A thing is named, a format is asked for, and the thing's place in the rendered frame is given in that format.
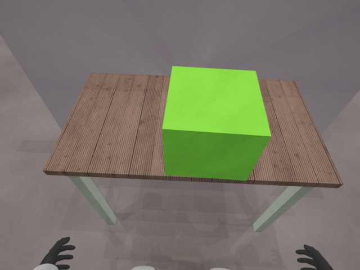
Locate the carton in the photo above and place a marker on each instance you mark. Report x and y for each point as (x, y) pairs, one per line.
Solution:
(215, 124)

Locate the robot left hand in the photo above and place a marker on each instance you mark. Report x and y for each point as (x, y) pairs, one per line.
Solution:
(52, 257)

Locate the table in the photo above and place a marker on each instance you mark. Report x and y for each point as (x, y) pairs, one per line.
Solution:
(115, 131)

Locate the robot right hand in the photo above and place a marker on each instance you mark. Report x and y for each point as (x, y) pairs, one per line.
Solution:
(318, 260)

